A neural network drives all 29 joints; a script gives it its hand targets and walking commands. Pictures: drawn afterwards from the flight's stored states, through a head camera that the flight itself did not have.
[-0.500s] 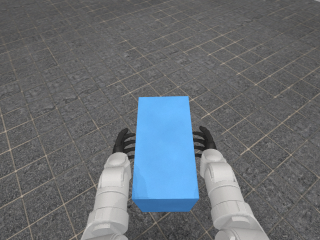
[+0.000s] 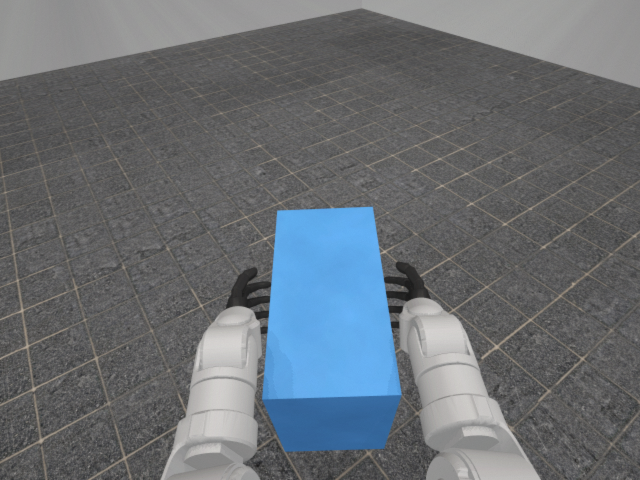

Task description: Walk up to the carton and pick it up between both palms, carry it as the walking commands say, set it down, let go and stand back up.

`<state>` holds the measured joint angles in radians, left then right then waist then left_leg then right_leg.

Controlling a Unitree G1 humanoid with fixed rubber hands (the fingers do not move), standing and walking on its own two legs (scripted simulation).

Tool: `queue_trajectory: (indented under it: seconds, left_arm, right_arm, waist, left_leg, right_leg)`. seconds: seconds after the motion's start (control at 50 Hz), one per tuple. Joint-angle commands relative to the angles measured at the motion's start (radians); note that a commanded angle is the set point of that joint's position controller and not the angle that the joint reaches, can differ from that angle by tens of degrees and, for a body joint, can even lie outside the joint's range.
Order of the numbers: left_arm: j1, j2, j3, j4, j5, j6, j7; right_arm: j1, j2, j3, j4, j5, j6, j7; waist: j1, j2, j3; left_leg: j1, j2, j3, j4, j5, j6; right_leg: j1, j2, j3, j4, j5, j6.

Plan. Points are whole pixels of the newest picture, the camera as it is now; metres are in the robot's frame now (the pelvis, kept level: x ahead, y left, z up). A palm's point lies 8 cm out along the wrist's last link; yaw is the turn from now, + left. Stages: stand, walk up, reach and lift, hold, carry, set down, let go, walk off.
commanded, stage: reach and lift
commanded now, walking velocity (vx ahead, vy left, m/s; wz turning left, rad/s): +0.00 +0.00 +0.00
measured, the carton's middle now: (329, 327) +0.35 +0.01 -0.02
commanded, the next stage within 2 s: hold in 1.04 s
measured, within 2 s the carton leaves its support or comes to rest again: neither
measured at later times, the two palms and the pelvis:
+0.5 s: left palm (251, 313) +0.32 +0.12 +0.05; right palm (428, 315) +0.32 -0.12 +0.05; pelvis +0.01 +0.01 +0.00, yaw -1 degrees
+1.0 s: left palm (245, 327) +0.30 +0.12 +0.05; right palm (428, 327) +0.30 -0.12 +0.05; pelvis +0.00 +0.01 +0.00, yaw +0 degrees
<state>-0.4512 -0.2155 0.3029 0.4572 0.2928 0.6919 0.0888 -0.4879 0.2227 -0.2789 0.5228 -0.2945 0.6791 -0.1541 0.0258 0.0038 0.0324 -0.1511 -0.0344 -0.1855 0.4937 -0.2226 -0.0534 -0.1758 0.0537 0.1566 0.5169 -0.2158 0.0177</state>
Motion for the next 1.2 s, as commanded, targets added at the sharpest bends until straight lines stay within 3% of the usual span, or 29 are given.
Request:
queue_trajectory:
  seconds: [0.0,0.02,0.12,0.22,0.24,0.38,0.4,0.42,0.44,0.46,0.54,0.58,0.62,0.66,0.78,0.8,0.86,0.88,0.9,0.92,0.94,1.0,1.04,1.12,1.14,1.16,1.18]
  left_arm:
    - [-0.726,-1.106,-0.574,-0.002,-0.289,-0.026,-0.265]
    - [-0.715,-1.087,-0.54,0.027,-0.271,-0.026,-0.268]
    - [-0.786,-1.084,-0.53,0.037,-0.265,-0.026,-0.267]
    - [-0.755,-1.104,-0.538,0.031,-0.276,-0.03,-0.253]
    - [-0.763,-1.1,-0.539,0.01,-0.281,-0.033,-0.249]
    - [-0.698,-1.136,-0.565,0.004,-0.296,-0.03,-0.243]
    - [-0.705,-1.137,-0.575,-0.027,-0.297,-0.031,-0.241]
    - [-0.662,-1.12,-0.577,-0.021,-0.286,-0.027,-0.24]
    - [-0.674,-1.143,-0.586,-0.026,-0.29,-0.024,-0.24]
    - [-0.652,-1.118,-0.582,-0.031,-0.292,-0.024,-0.236]
    - [-0.591,-1.132,-0.589,-0.019,-0.289,-0.014,-0.247]
    - [-0.627,-1.149,-0.631,-0.083,-0.318,-0.017,-0.248]
    - [-0.595,-1.144,-0.615,-0.052,-0.312,-0.006,-0.251]
    - [-0.587,-1.124,-0.627,-0.09,-0.315,-0.013,-0.249]
    - [-0.517,-1.126,-0.633,-0.108,-0.316,0.003,-0.257]
    - [-0.504,-1.113,-0.628,-0.111,-0.314,0.003,-0.257]
    - [-0.514,-1.117,-0.63,-0.111,-0.319,0.002,-0.258]
    - [-0.514,-1.115,-0.625,-0.105,-0.32,0.0,-0.259]
    - [-0.531,-1.113,-0.62,-0.109,-0.312,0.0,-0.261]
    - [-0.518,-1.104,-0.617,-0.098,-0.314,-0.002,-0.261]
    - [-0.554,-1.127,-0.634,-0.101,-0.334,-0.004,-0.266]
    - [-0.617,-1.118,-0.632,-0.111,-0.326,-0.007,-0.265]
    - [-0.603,-1.111,-0.61,-0.067,-0.315,-0.006,-0.267]
    - [-0.641,-1.115,-0.638,-0.115,-0.336,-0.015,-0.264]
    - [-0.603,-1.125,-0.613,-0.063,-0.321,-0.004,-0.267]
    - [-0.646,-1.123,-0.604,-0.064,-0.319,-0.006,-0.266]
    - [-0.609,-1.109,-0.594,-0.045,-0.308,-0.002,-0.267]
  right_arm:
    - [-0.694,1.092,0.528,-0.05,0.268,-0.041,0.323]
    - [-0.719,1.094,0.505,-0.028,0.257,-0.034,0.324]
    - [-0.688,1.082,0.438,0.048,0.243,-0.028,0.33]
    - [-0.731,1.105,0.494,-0.018,0.275,-0.032,0.325]
    - [-0.708,1.093,0.484,-0.013,0.27,-0.03,0.326]
    - [-0.706,1.094,0.544,-0.092,0.297,-0.03,0.332]
    - [-0.7,1.083,0.536,-0.084,0.301,-0.028,0.336]
    - [-0.669,1.091,0.541,-0.086,0.303,-0.024,0.334]
    - [-0.677,1.087,0.555,-0.102,0.301,-0.026,0.335]
    - [-0.65,1.088,0.557,-0.096,0.302,-0.017,0.334]
    - [-0.634,1.082,0.569,-0.125,0.301,-0.014,0.334]
    - [-0.611,1.088,0.585,-0.142,0.314,-0.012,0.334]
    - [-0.574,1.069,0.568,-0.131,0.298,-0.006,0.328]
    - [-0.54,1.084,0.576,-0.131,0.292,-0.002,0.329]
    - [-0.509,1.084,0.6,-0.189,0.318,0.004,0.326]
    - [-0.499,1.089,0.602,-0.183,0.315,0.014,0.328]
    - [-0.498,1.073,0.594,-0.192,0.303,0.008,0.331]
    - [-0.507,1.093,0.606,-0.183,0.313,0.012,0.329]
    - [-0.503,1.081,0.59,-0.179,0.302,0.009,0.33]
    - [-0.541,1.09,0.609,-0.207,0.315,0.005,0.33]
    - [-0.555,1.108,0.625,-0.211,0.317,0.001,0.327]
    - [-0.574,1.109,0.59,-0.165,0.313,0.003,0.33]
    - [-0.594,1.095,0.578,-0.157,0.306,-0.003,0.331]
    - [-0.572,1.112,0.582,-0.145,0.309,-0.002,0.333]
    - [-0.603,1.104,0.579,-0.152,0.307,0.002,0.331]
    - [-0.571,1.109,0.544,-0.091,0.291,0.008,0.335]
    - [-0.563,1.111,0.548,-0.088,0.289,0.008,0.336]
  waist:
    - [-0.021,-0.006,-0.364]
    - [-0.014,-0.032,-0.34]
    - [-0.047,0.003,-0.331]
    - [-0.007,-0.018,-0.406]
    - [-0.026,-0.011,-0.396]
    - [-0.011,-0.012,-0.424]
    - [-0.025,-0.002,-0.437]
    - [-0.008,0.012,-0.431]
    - [-0.011,0.02,-0.466]
    - [-0.012,-0.01,-0.429]
    - [-0.007,-0.011,-0.428]
    - [-0.026,0.005,-0.455]
    - [-0.036,-0.002,-0.411]
    - [-0.034,-0.015,-0.426]
    - [-0.032,0.026,-0.382]
    - [-0.026,-0.007,-0.358]
    - [-0.038,-0.005,-0.36]
    - [-0.028,-0.019,-0.341]
    - [-0.034,0.006,-0.333]
    - [-0.018,-0.024,-0.332]
    - [-0.029,-0.042,-0.361]
    - [-0.032,0.001,-0.343]
    - [-0.035,-0.021,-0.318]
    - [-0.041,-0.011,-0.377]
    - [-0.027,-0.024,-0.348]
    - [-0.043,-0.01,-0.321]
    - [-0.031,-0.013,-0.306]
  left_leg:
    - [0.048,-0.068,0.127,-0.089,0.012,0.029]
    - [0.032,-0.067,0.129,-0.085,-0.019,0.035]
    - [0.053,-0.063,0.132,-0.097,-0.037,0.033]
    - [0.047,-0.063,0.131,-0.09,0.03,0.035]
    - [0.072,-0.054,0.124,-0.088,0.041,0.032]
    - [0.091,-0.055,0.119,-0.09,0.1,0.032]
    - [0.1,-0.053,0.114,-0.086,0.114,0.027]
    - [0.084,-0.054,0.116,-0.085,0.137,0.026]
    - [0.101,-0.055,0.117,-0.082,0.146,0.023]
    - [0.101,-0.053,0.114,-0.086,0.143,0.03]
    - [0.103,-0.057,0.11,-0.087,0.156,0.031]
    - [0.138,-0.055,0.106,-0.082,0.206,0.026]
    - [0.117,-0.056,0.105,-0.088,0.196,0.024]
    - [0.135,-0.059,0.108,-0.085,0.201,0.026]
    - [0.115,-0.063,0.106,-0.092,0.212,0.028]
    - [0.099,-0.06,0.104,-0.098,0.18,0.033]
    - [0.104,-0.06,0.099,-0.098,0.144,0.035]
    - [0.091,-0.059,0.101,-0.101,0.125,0.039]
    - [0.088,-0.064,0.104,-0.103,0.102,0.038]
    - [0.083,-0.059,0.104,-0.104,0.082,0.04]
    - [0.109,-0.066,0.108,-0.094,0.07,0.044]
    - [0.062,-0.061,0.107,-0.094,0.012,0.045]
    - [0.059,-0.06,0.105,-0.098,-0.012,0.044]
    - [0.075,-0.052,0.103,-0.087,0.018,0.04]
    - [0.059,-0.05,0.101,-0.092,-0.004,0.045]
    - [0.051,-0.051,0.102,-0.096,-0.039,0.042]
    - [0.05,-0.05,0.103,-0.1,-0.041,0.046]
  right_leg:
    - [0.119,0.026,-0.09,-0.119,-0.019,-0.005]
    - [0.111,0.018,-0.084,-0.122,-0.054,0.0]
    - [0.053,0.022,-0.096,-0.124,-0.061,-0.014]
    - [0.125,0.023,-0.089,-0.108,0.023,-0.003]
    - [0.104,0.022,-0.086,-0.107,0.034,-0.009]
    - [0.126,0.035,-0.089,-0.103,0.086,-0.008]
    - [0.125,0.035,-0.091,-0.098,0.098,-0.009]
    - [0.147,0.034,-0.083,-0.096,0.133,-0.005]
    - [0.151,0.036,-0.082,-0.093,0.136,-0.01]
    - [0.139,0.033,-0.082,-0.095,0.134,-0.002]
    - [0.154,0.038,-0.078,-0.102,0.139,0.002]
    - [0.156,0.043,-0.081,-0.094,0.189,-0.001]
    - [0.156,0.042,-0.081,-0.104,0.181,-0.003]
    - [0.151,0.042,-0.076,-0.106,0.189,0.002]
    - [0.178,0.039,-0.075,-0.109,0.215,0.001]
    - [0.174,0.036,-0.078,-0.109,0.188,0.01]
    - [0.164,0.036,-0.076,-0.113,0.148,0.004]
    - [0.155,0.032,-0.075,-0.115,0.128,0.007]
    - [0.153,0.027,-0.074,-0.119,0.108,0.002]
    - [0.148,0.031,-0.074,-0.118,0.085,0.006]
    - [0.13,0.027,-0.075,-0.12,0.065,0.009]
    - [0.125,0.021,-0.07,-0.112,0.014,-0.001]
    - [0.111,0.025,-0.078,-0.116,-0.017,0.0]
    - [0.114,0.026,-0.08,-0.106,0.009,-0.006]
    - [0.116,0.027,-0.082,-0.11,-0.02,-0.005]
    - [0.094,0.027,-0.084,-0.118,-0.055,-0.01]
    - [0.1,0.028,-0.081,-0.119,-0.052,-0.009]
